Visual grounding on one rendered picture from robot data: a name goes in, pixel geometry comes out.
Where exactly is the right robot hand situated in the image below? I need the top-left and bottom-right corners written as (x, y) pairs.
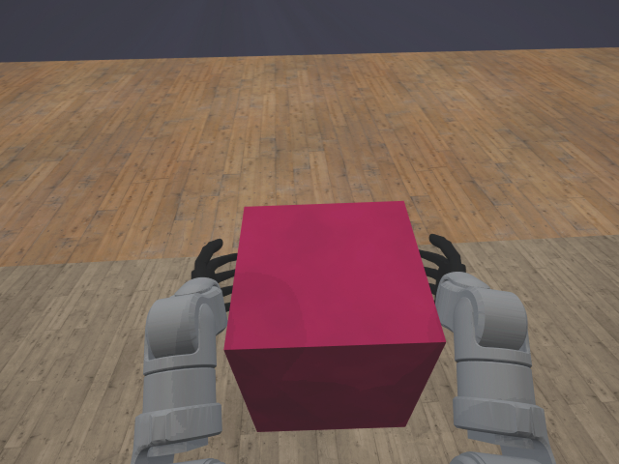
top-left (419, 234), bottom-right (466, 303)

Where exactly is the left robot forearm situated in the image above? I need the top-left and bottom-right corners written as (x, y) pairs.
top-left (131, 277), bottom-right (228, 464)

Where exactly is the carton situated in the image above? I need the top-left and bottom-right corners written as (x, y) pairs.
top-left (223, 201), bottom-right (446, 432)

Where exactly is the right robot forearm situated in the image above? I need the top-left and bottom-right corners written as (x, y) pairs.
top-left (435, 272), bottom-right (556, 464)

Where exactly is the left robot hand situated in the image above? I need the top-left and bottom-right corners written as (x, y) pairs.
top-left (192, 239), bottom-right (238, 312)

